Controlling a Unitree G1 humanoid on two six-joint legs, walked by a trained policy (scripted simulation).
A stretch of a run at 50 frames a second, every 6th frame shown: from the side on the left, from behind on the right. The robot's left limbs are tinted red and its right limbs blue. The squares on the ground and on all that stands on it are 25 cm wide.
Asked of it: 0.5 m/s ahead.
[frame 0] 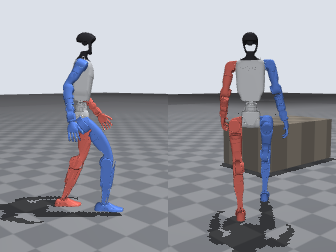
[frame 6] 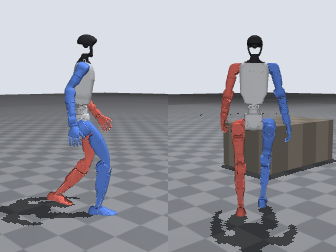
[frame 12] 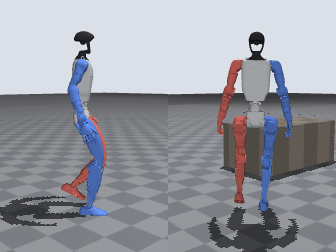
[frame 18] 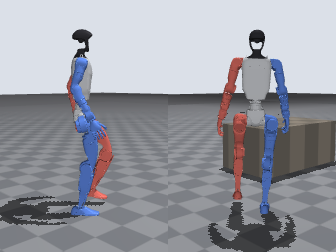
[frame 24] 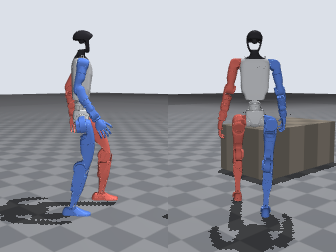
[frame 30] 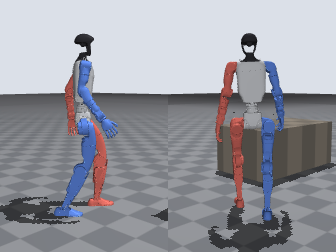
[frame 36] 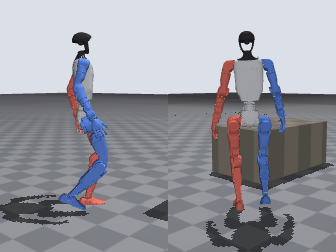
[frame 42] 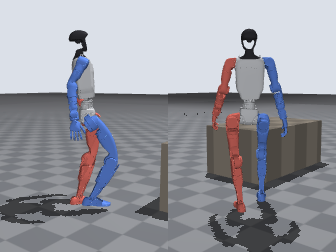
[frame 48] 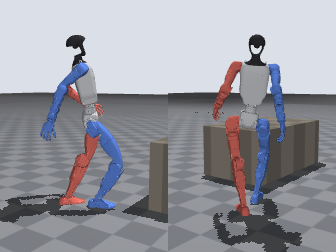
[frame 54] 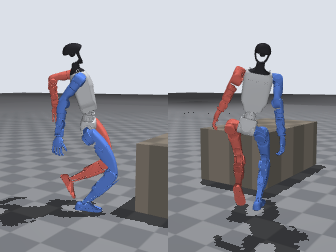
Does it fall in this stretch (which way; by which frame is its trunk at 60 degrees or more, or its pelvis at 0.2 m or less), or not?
no
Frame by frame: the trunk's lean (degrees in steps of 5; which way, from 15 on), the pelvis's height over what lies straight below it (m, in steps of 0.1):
0: 5, 0.8
6: 5, 0.8
12: 5, 0.8
18: 0, 0.8
24: 0, 0.8
30: 5, 0.8
36: 5, 0.8
42: 10, 0.8
48: 15 backward, 0.7
54: 20 backward and to its right, 0.7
